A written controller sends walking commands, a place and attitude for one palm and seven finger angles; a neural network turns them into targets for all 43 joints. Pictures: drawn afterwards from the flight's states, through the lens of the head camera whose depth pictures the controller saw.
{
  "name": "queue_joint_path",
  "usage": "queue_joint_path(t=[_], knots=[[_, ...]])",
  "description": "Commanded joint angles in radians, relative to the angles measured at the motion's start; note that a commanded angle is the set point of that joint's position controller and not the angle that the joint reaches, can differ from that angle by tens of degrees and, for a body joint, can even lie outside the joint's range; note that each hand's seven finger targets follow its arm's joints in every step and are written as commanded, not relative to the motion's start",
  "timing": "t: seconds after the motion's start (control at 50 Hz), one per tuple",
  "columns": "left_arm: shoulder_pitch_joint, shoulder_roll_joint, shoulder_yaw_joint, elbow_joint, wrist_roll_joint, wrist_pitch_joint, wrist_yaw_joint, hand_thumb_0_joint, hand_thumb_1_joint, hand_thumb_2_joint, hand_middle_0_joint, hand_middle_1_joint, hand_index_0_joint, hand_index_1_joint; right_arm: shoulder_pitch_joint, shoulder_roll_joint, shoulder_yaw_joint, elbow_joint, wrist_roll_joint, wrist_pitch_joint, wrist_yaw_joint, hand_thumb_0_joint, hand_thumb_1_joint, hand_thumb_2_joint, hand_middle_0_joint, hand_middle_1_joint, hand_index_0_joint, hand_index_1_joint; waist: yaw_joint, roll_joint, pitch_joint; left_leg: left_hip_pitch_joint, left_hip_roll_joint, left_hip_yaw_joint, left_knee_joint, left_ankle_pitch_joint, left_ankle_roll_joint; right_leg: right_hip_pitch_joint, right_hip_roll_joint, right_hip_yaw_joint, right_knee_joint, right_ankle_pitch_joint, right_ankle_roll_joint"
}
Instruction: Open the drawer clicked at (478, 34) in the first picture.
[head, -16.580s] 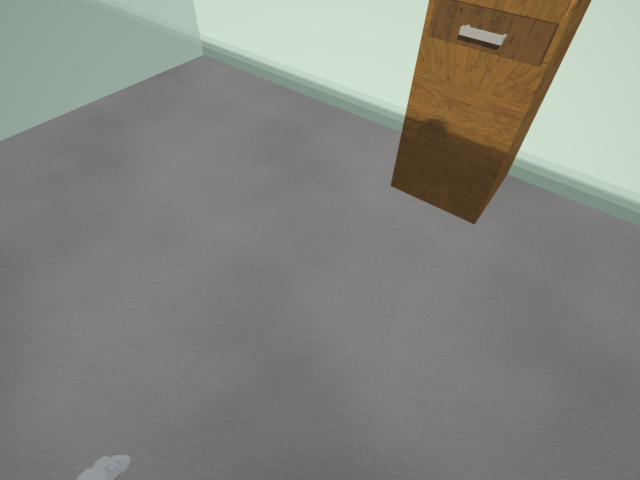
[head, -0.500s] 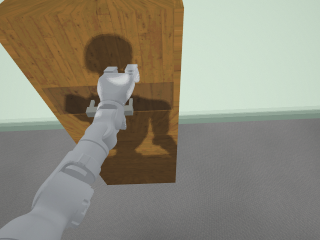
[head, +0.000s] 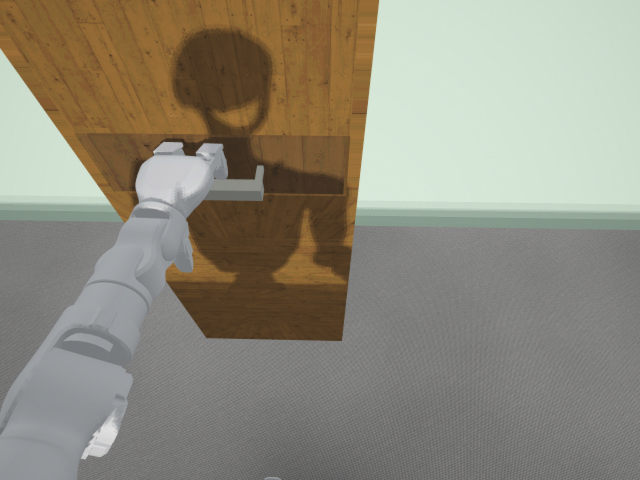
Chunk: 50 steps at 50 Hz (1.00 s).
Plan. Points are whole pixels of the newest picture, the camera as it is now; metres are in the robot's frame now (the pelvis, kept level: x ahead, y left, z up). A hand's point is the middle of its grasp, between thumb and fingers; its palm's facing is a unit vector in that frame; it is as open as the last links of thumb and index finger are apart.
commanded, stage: lower the fingers behind the handle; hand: left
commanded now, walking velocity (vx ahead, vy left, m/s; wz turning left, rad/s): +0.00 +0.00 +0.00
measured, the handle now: (218, 180) +0.54 +0.15 +0.03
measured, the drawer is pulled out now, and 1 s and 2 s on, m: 0.00 0.00 0.00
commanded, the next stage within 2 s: close the thumb around the handle in 0.98 s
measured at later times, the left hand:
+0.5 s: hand (201, 213) +0.48 +0.17 +0.02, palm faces -0.07 -0.06 -1.00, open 13.8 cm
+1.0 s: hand (205, 213) +0.49 +0.17 +0.01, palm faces -0.03 -0.06 -1.00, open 13.8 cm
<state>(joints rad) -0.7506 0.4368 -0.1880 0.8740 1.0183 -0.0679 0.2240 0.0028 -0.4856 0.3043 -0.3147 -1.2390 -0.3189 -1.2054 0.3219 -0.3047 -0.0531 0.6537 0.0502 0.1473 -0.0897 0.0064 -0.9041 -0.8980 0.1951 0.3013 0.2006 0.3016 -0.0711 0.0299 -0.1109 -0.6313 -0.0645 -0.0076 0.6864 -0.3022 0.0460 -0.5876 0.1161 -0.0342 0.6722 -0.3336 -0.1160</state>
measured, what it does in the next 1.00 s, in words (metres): shifts its weight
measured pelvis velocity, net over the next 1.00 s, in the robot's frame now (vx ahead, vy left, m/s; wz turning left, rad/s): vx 0.02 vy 0.05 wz -0.05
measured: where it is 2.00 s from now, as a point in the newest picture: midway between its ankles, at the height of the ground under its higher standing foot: outside the picture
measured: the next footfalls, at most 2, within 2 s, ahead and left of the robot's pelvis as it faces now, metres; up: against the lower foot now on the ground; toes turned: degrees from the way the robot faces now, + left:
none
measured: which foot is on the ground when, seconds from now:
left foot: down 0.00-1.00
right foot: down 0.00-1.00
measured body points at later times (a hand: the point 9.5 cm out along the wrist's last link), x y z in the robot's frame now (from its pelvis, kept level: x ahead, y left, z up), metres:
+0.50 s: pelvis +0.02 +0.02 -0.01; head +0.08 +0.02 +0.44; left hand +0.48 +0.17 +0.07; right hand +0.08 -0.24 -0.13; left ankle +0.01 +0.09 -0.71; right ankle -0.01 -0.04 -0.71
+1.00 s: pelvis +0.02 +0.05 -0.01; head +0.08 +0.05 +0.43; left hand +0.48 +0.17 +0.06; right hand +0.03 -0.20 -0.15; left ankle +0.01 +0.09 -0.71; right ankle -0.01 -0.04 -0.71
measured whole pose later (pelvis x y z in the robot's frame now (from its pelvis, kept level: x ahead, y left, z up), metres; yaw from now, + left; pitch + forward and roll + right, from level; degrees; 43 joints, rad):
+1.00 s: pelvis +0.02 +0.05 -0.01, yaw -3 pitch +17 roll -2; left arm -0.80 0.27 -0.16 1.08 1.06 0.11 0.39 0.00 -0.49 0.30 -0.34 -1.21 -0.33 -1.20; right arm 0.34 -0.21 -0.03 0.67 0.02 0.19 -0.01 0.01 -0.90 -0.90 0.20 0.30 0.20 0.30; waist -0.12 0.06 -0.18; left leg -0.72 -0.08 0.05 0.79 -0.38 0.11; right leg -0.67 0.10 0.01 0.75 -0.39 -0.05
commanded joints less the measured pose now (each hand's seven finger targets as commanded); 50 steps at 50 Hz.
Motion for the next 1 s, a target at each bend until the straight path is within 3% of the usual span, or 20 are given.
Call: queue_joint_path(t=[0.0, 0.06, 0.16, 0.2, 0.22, 0.28, 0.32, 0.4, 0.5, 0.54, 0.56, 0.6, 0.64, 0.68, 0.7, 0.72, 0.76, 0.8, 0.84, 0.98], knots=[[-0.566, 0.04, 0.016, -0.12, -0.026, 0.046, 0.119, 0.0, -0.5, 0.3, -0.3, -1.2, -0.3, -1.2, 0.062, -0.084, -0.041, -0.043, -0.014, -0.043, 0.044, 0.0, -0.9, -0.9, 0.2, 0.3, 0.2, 0.3, -0.092, -0.026, -0.357, 0.134, 0.012, -0.006, 0.023, 0.115, 0.013, 0.087, -0.105, 0.155, -0.097, 0.206, 0.089], [-0.594, 0.096, 0.058, -0.115, -0.015, 0.089, 0.142, 0.0, -0.5, 0.3, -0.3, -1.2, -0.3, -1.2, 0.079, -0.09, -0.046, -0.027, -0.021, -0.032, 0.058, 0.0, -0.9, -0.9, 0.2, 0.3, 0.2, 0.3, -0.076, 0.005, -0.465, 0.148, 0.002, -0.005, 0.037, 0.194, 0.017, 0.159, -0.1, 0.147, -0.062, 0.352, 0.092], [-0.476, 0.13, 0.105, -0.05, -0.006, 0.135, 0.105, 0.0, -0.5, 0.3, -0.3, -1.2, -0.3, -1.2, 0.069, -0.089, -0.033, -0.045, -0.031, 0.001, 0.066, 0.0, -0.9, -0.9, 0.2, 0.3, 0.2, 0.3, -0.032, -0.044, -0.498, 0.097, -0.006, 0.006, 0.034, 0.288, 0.015, 0.296, -0.103, 0.143, -0.028, 0.613, 0.106], [-0.417, 0.156, 0.122, 0.024, -0.004, 0.156, 0.092, 0.0, -0.5, 0.3, -0.3, -1.2, -0.3, -1.2, 0.057, -0.096, -0.023, -0.046, -0.03, 0.017, 0.062, 0.0, -0.9, -0.9, 0.2, 0.3, 0.2, 0.3, -0.038, -0.122, -0.43, 0.036, -0.007, 0.007, 0.028, 0.266, 0.015, 0.318, -0.109, 0.145, -0.033, 0.662, 0.114], [-0.402, 0.134, 0.101, 0.046, -0.003, 0.165, 0.083, 0.0, -0.5, 0.3, -0.3, -1.2, -0.3, -1.2, 0.062, -0.096, -0.02, -0.048, -0.024, 0.021, 0.06, 0.0, -0.9, -0.9, 0.2, 0.3, 0.2, 0.3, -0.048, -0.153, -0.368, 0.013, -0.008, 0.006, 0.017, 0.231, 0.015, 0.293, -0.108, 0.136, -0.042, 0.623, 0.118], [-0.386, 0.103, 0.079, 0.034, 0.003, 0.157, 0.075, 0.0, -0.5, 0.3, -0.3, -1.2, -0.3, -1.2, 0.055, -0.09, -0.02, -0.063, -0.02, 0.026, 0.061, 0.0, -0.9, -0.9, 0.2, 0.3, 0.2, 0.3, -0.042, -0.113, -0.31, 0.04, -0.005, 0.009, 0.005, 0.214, 0.019, 0.227, -0.095, 0.123, -0.061, 0.502, 0.103], [-0.366, 0.151, 0.116, 0.028, 0.017, 0.143, 0.077, 0.0, -0.5, 0.3, -0.3, -1.2, -0.3, -1.2, 0.052, -0.09, -0.018, -0.072, -0.025, 0.033, 0.058, 0.0, -0.9, -0.9, 0.2, 0.3, 0.2, 0.3, -0.028, -0.09, -0.342, 0.044, -0.005, 0.011, 0.013, 0.229, 0.019, 0.238, -0.098, 0.132, -0.049, 0.511, 0.101], [-0.345, 0.089, 0.078, 0.007, 0.026, 0.108, 0.078, 0.0, -0.5, 0.3, -0.3, -1.2, -0.3, -1.2, 0.052, -0.078, -0.02, -0.091, -0.029, 0.034, 0.058, 0.0, -0.9, -0.9, 0.2, 0.3, 0.2, 0.3, -0.029, -0.068, -0.337, 0.072, 0.001, 0.004, 0.023, 0.236, 0.018, 0.18, -0.083, 0.115, -0.042, 0.428, 0.084], [-0.378, 0.12, 0.123, -0.061, 0.041, 0.06, 0.136, 0.0, -0.5, 0.3, -0.3, -1.2, -0.3, -1.2, 0.054, -0.072, -0.031, -0.101, -0.038, 0.026, 0.057, 0.0, -0.9, -0.9, 0.2, 0.3, 0.2, 0.3, -0.014, -0.011, -0.405, 0.126, 0.014, -0.004, 0.054, 0.278, 0.016, 0.104, -0.064, 0.103, -0.006, 0.346, 0.068], [-0.428, 0.065, 0.087, -0.087, 0.049, 0.045, 0.172, 0.0, -0.5, 0.3, -0.3, -1.2, -0.3, -1.2, 0.061, -0.064, -0.037, -0.093, -0.041, 0.015, 0.062, 0.0, -0.9, -0.9, 0.2, 0.3, 0.2, 0.3, -0.03, 0.014, -0.423, 0.159, 0.022, -0.014, 0.068, 0.29, 0.013, 0.043, -0.056, 0.09, 0.011, 0.31, 0.065], [-0.415, 0.086, 0.115, -0.082, 0.056, 0.043, 0.193, 0.0, -0.5, 0.3, -0.3, -1.2, -0.3, -1.2, 0.063, -0.066, -0.044, -0.086, -0.044, 0.01, 0.064, 0.0, -0.9, -0.9, 0.2, 0.3, 0.2, 0.3, -0.022, 0.022, -0.43, 0.169, 0.025, -0.015, 0.08, 0.308, 0.011, 0.022, -0.053, 0.089, 0.02, 0.306, 0.063], [-0.407, 0.112, 0.146, -0.059, 0.059, 0.066, 0.227, 0.0, -0.5, 0.3, -0.3, -1.2, -0.3, -1.2, 0.063, -0.072, -0.044, -0.078, -0.049, 0.012, 0.068, 0.0, -0.9, -0.9, 0.2, 0.3, 0.2, 0.3, -0.017, 0.011, -0.457, 0.175, 0.028, -0.024, 0.09, 0.338, 0.005, 0.009, -0.045, 0.076, 0.037, 0.302, 0.06], [-0.455, 0.029, 0.078, -0.065, 0.065, 0.093, 0.247, 0.0, -0.5, 0.3, -0.3, -1.2, -0.3, -1.2, 0.068, -0.07, -0.05, -0.07, -0.05, 0.01, 0.078, 0.0, -0.9, -0.9, 0.2, 0.3, 0.2, 0.3, -0.037, 0.031, -0.457, 0.212, 0.035, -0.032, 0.092, 0.354, -0.002, -0.04, -0.04, 0.061, 0.04, 0.278, 0.06], [-0.482, 0.041, 0.091, -0.06, 0.069, 0.122, 0.267, 0.0, -0.5, 0.3, -0.3, -1.2, -0.3, -1.2, 0.074, -0.077, -0.054, -0.057, -0.051, 0.014, 0.086, 0.0, -0.9, -0.9, 0.2, 0.3, 0.2, 0.3, -0.035, 0.055, -0.471, 0.25, 0.043, -0.042, 0.09, 0.373, -0.012, -0.071, -0.034, 0.046, 0.045, 0.25, 0.057], [-0.47, 0.069, 0.123, -0.031, 0.064, 0.142, 0.273, 0.0, -0.5, 0.3, -0.3, -1.2, -0.3, -1.2, 0.074, -0.082, -0.052, -0.054, -0.052, 0.018, 0.087, 0.0, -0.9, -0.9, 0.2, 0.3, 0.2, 0.3, -0.029, 0.023, -0.479, 0.246, 0.044, -0.048, 0.091, 0.392, -0.013, -0.059, -0.03, 0.044, 0.047, 0.257, 0.056], [-0.502, 0.034, 0.08, -0.032, 0.064, 0.16, 0.271, 0.0, -0.5, 0.3, -0.3, -1.2, -0.3, -1.2, 0.073, -0.081, -0.05, -0.052, -0.049, 0.024, 0.087, 0.0, -0.9, -0.9, 0.2, 0.3, 0.2, 0.3, -0.048, 0.022, -0.473, 0.251, 0.044, -0.047, 0.088, 0.382, -0.012, -0.065, -0.031, 0.045, 0.042, 0.256, 0.06], [-0.498, 0.003, 0.065, -0.003, 0.057, 0.19, 0.265, 0.0, -0.5, 0.3, -0.3, -1.2, -0.3, -1.2, 0.078, -0.08, -0.054, -0.047, -0.047, 0.027, 0.089, 0.0, -0.9, -0.9, 0.2, 0.3, 0.2, 0.3, -0.05, 0.0, -0.455, 0.26, 0.048, -0.05, 0.075, 0.372, -0.013, -0.063, -0.03, 0.037, 0.028, 0.238, 0.062], [-0.515, 0.059, 0.108, 0.023, 0.043, 0.207, 0.253, 0.0, -0.5, 0.3, -0.3, -1.2, -0.3, -1.2, 0.078, -0.089, -0.046, -0.044, -0.046, 0.031, 0.083, 0.0, -0.9, -0.9, 0.2, 0.3, 0.2, 0.3, -0.047, -0.018, -0.447, 0.253, 0.05, -0.052, 0.06, 0.36, -0.01, -0.044, -0.031, 0.039, 0.02, 0.233, 0.062], [-0.503, 0.047, 0.09, 0.027, 0.04, 0.212, 0.234, 0.0, -0.5, 0.3, -0.3, -1.2, -0.3, -1.2, 0.078, -0.084, -0.041, -0.052, -0.041, 0.034, 0.077, 0.0, -0.9, -0.9, 0.2, 0.3, 0.2, 0.3, -0.046, -0.021, -0.457, 0.252, 0.047, -0.045, 0.049, 0.352, -0.005, -0.009, -0.033, 0.045, 0.011, 0.248, 0.064], [-0.445, 0.025, 0.074, 0.045, 0.046, 0.16, 0.19, 0.0, -0.5, 0.3, -0.3, -1.2, -0.3, -1.2, 0.091, -0.081, -0.035, -0.068, -0.041, 0.02, 0.065, 0.0, -0.9, -0.9, 0.2, 0.3, 0.2, 0.3, -0.035, -0.029, -0.378, 0.223, 0.052, -0.044, 0.026, 0.311, -0.001, -0.017, -0.036, 0.047, -0.01, 0.209, 0.06]])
